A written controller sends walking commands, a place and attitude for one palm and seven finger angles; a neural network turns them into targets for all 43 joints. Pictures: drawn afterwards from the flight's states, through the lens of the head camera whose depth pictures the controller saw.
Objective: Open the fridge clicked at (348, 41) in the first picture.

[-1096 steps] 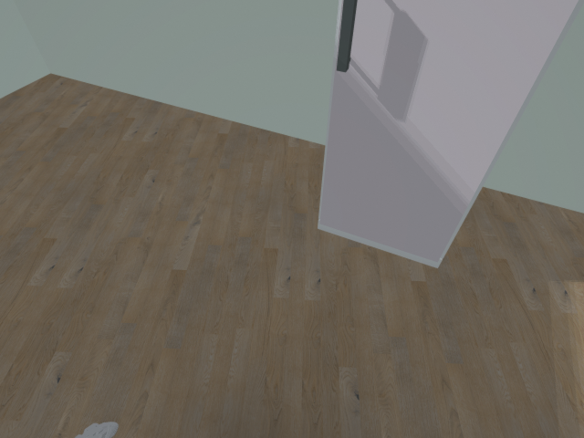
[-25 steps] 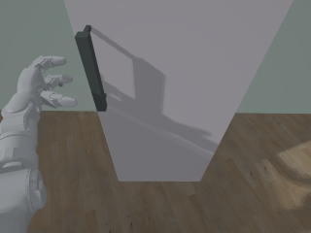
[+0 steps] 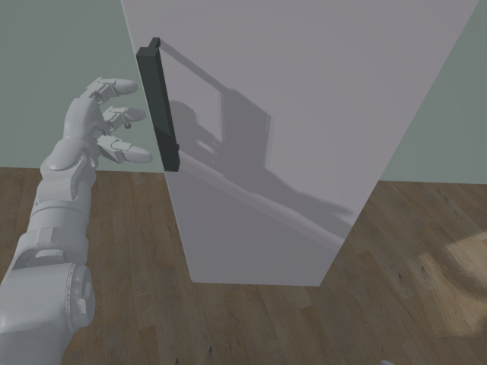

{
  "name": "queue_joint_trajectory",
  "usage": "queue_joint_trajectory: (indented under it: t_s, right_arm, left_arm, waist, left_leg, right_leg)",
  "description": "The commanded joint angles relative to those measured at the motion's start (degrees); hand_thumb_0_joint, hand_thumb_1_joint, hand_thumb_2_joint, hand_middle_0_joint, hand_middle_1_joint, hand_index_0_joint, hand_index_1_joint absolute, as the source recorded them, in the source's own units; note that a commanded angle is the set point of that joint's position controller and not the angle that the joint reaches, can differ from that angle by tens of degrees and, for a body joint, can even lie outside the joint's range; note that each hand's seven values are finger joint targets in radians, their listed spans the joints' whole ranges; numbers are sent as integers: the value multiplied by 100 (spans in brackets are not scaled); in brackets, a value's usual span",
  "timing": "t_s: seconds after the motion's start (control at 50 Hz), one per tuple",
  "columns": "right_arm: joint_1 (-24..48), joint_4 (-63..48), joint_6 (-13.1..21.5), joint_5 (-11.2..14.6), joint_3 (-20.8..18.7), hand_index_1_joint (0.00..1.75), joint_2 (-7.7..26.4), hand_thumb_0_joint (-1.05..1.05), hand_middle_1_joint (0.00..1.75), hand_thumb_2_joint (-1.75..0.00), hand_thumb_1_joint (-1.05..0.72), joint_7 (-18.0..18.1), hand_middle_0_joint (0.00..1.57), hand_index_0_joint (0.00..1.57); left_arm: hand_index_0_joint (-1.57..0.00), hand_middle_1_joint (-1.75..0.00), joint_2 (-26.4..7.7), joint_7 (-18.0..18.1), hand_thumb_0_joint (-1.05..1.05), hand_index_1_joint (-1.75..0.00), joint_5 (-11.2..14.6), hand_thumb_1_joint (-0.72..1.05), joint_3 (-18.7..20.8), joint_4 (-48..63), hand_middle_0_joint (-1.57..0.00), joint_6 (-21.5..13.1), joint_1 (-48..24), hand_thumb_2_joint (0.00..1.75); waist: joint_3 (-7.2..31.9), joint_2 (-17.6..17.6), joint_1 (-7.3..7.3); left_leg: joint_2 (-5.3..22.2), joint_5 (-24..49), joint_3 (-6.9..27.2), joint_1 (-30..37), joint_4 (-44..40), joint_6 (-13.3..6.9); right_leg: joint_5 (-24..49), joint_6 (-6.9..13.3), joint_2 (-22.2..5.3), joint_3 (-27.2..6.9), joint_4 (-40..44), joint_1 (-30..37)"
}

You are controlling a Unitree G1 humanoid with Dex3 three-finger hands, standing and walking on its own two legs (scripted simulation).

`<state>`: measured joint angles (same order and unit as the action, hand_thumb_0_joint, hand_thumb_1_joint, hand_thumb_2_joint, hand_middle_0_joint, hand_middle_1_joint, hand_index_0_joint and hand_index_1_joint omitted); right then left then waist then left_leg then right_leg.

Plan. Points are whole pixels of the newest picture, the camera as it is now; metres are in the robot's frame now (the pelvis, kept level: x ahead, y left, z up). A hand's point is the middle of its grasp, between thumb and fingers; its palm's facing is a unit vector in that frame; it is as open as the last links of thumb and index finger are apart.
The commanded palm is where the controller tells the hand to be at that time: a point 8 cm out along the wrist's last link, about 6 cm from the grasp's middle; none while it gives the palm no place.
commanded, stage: feel for the door with the fingertips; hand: left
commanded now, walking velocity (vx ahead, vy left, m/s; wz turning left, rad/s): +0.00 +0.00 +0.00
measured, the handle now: (164, 111) +0.50 +0.15 +0.16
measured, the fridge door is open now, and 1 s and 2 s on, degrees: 0 0 0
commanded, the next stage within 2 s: slide the fingers in behind the handle in 0.60 s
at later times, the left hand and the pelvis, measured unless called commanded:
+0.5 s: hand (144, 121) +0.46 +0.17 +0.17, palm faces +0.05 -1.00 -0.02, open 14.0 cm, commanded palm +0.44 +0.22 +0.17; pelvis +0.00 -0.01 +0.00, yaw +0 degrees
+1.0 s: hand (143, 122) +0.46 +0.18 +0.17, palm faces +0.02 -1.00 +0.00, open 13.8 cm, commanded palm +0.43 +0.22 +0.17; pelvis -0.01 -0.01 +0.00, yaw +0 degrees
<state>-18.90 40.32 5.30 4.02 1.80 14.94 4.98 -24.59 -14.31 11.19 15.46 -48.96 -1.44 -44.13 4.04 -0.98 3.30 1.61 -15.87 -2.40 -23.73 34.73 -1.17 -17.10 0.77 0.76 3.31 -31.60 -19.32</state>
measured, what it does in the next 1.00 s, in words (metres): stands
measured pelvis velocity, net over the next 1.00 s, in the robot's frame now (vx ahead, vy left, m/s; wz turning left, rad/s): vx -0.01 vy -0.01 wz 0.00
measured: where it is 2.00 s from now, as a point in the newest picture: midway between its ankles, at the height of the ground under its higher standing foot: outside the picture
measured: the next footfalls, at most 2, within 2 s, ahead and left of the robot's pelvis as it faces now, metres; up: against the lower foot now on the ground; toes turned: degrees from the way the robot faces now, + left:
none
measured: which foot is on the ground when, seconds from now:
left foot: down 0.00-1.00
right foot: down 0.00-1.00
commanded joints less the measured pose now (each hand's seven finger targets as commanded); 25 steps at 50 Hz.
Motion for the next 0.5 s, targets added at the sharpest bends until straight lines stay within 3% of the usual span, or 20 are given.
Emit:
queue_joint_trajectory:
  t_s: [0.0,0.04,0.06,0.08,0.1,0.14,0.16,0.24,0.26,0.3,0.32,0.36,0.38,0.46,0.48]
  right_arm:
    - [102,-657,194,21,-331,30,933,0,30,-90,-90,50,20,20]
    - [103,-685,182,3,-331,30,898,0,30,-90,-90,23,20,20]
    - [103,-720,177,5,-351,30,915,0,30,-90,-90,21,20,20]
    - [143,-725,192,-9,-348,30,881,0,30,-90,-90,10,20,20]
    - [108,-730,201,-21,-367,30,871,0,30,-90,-90,9,20,20]
    - [145,-704,219,-27,-370,30,834,0,30,-90,-90,4,20,20]
    - [117,-696,211,-31,-379,30,872,0,30,-90,-90,21,20,20]
    - [172,-577,185,-35,-338,30,847,0,30,-90,-90,39,20,20]
    - [134,-563,152,-48,-340,30,902,0,30,-90,-90,50,20,20]
    - [146,-545,136,-47,-317,30,872,0,30,-90,-90,55,20,20]
    - [146,-544,132,-49,-308,30,859,0,30,-90,-90,52,20,20]
    - [57,-548,114,-54,-323,30,904,0,30,-90,-90,54,20,20]
    - [88,-572,134,-45,-321,30,885,0,30,-90,-90,50,20,20]
    - [-58,-519,205,-48,-353,30,912,0,30,-90,-90,51,20,20]
    - [-81,-475,217,-44,-364,30,933,0,30,-90,-90,54,20,20]
  left_arm:
    - [-30,-120,-1118,161,0,-120,-28,-50,180,1080,-30,-13,-2758,30]
    - [-30,-120,-982,297,0,-120,-96,-50,128,1188,-30,23,-2713,30]
    - [-30,-120,-1100,370,0,-120,-112,-50,232,1324,-30,-19,-2565,30]
    - [-30,-120,-928,401,0,-120,-110,-50,79,1605,-30,-77,-2778,30]
    - [-30,-120,-954,454,0,-120,-103,-50,157,1743,-30,-132,-2754,30]
    - [-30,-120,-803,500,0,-120,-81,-50,57,1966,-30,-245,-2805,30]
    - [-30,-120,-999,533,0,-120,-84,-50,216,1896,-30,-277,-2710,30]
    - [-30,-120,-1065,621,0,-120,-183,-50,246,1516,-30,-216,-2980,30]
    - [-30,-120,-1320,640,0,-120,-249,-50,408,1313,-30,-185,-2915,30]
    - [-30,-120,-1345,656,0,-120,-290,-50,410,1130,-30,-137,-3095,30]
    - [-30,-120,-1258,627,0,-120,-313,-50,330,928,-30,-109,-3023,30]
    - [-30,-120,-1393,565,0,-120,-344,-50,333,820,-30,-177,-3244,30]
    - [-30,-120,-1234,511,0,-120,-308,-50,219,773,-30,-207,-3234,30]
    - [-30,-120,-1114,328,0,-120,-208,-50,57,681,-30,-453,-3605,30]
    - [-30,-120,-1283,300,0,-120,-175,-50,198,612,-30,-488,-3641,30]
  waist:
    - [1415,-246,73]
    - [1436,-197,51]
    - [1526,-109,1]
    - [1665,-252,53]
    - [1854,-175,10]
    - [1887,-289,31]
    - [1840,-25,18]
    - [1462,-96,70]
    - [1443,-39,47]
    - [1353,-44,87]
    - [1308,-97,87]
    - [1438,-7,155]
    - [1459,-7,165]
    - [1670,-28,281]
    - [1724,-1,281]
  left_leg:
    - [-77,1240,415,1272,-383,-49]
    - [-67,1273,424,1300,-410,-39]
    - [-58,1382,413,1342,-378,-54]
    - [-58,1515,397,1467,-378,-48]
    - [-55,1618,429,1573,-349,-38]
    - [-31,1702,416,1740,-355,-20]
    - [-25,1676,391,1654,-348,-48]
    - [-72,1237,342,1366,-442,-59]
    - [-81,1163,323,1305,-460,-72]
    - [-105,1084,289,1184,-466,-89]
    - [-112,1049,270,1131,-457,-85]
    - [-116,1073,274,1147,-425,-94]
    - [-123,1083,272,1144,-425,-97]
    - [-129,1132,286,1271,-312,-105]
    - [-124,1130,286,1216,-294,-104]
  right_leg:
    - [1341,64,110,-161,386,-83]
    - [1328,71,124,-152,387,-61]
    - [1395,77,120,-158,383,61]
    - [1547,70,118,-174,367,77]
    - [1608,79,143,-175,340,150]
    - [1633,79,166,-175,355,114]
    - [1664,63,159,-182,368,225]
    - [1422,46,144,-221,452,105]
    - [1364,42,117,-233,461,181]
    - [1397,30,95,-275,496,163]
    - [1399,28,89,-291,494,130]
    - [1465,18,70,-308,480,212]
    - [1504,17,73,-312,478,186]
    - [1565,7,88,-341,445,101]
    - [1615,-1,81,-360,432,122]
